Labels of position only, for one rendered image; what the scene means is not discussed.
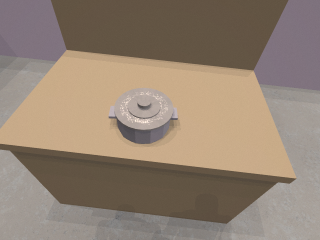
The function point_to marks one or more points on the knob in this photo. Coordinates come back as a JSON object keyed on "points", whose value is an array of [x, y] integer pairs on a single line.
{"points": [[144, 102]]}

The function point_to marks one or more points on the lid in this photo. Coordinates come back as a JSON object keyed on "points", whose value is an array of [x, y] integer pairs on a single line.
{"points": [[130, 115]]}

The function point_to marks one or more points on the pot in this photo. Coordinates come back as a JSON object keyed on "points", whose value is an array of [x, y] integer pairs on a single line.
{"points": [[142, 137]]}

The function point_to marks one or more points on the table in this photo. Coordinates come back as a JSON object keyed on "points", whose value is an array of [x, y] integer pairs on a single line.
{"points": [[221, 154]]}

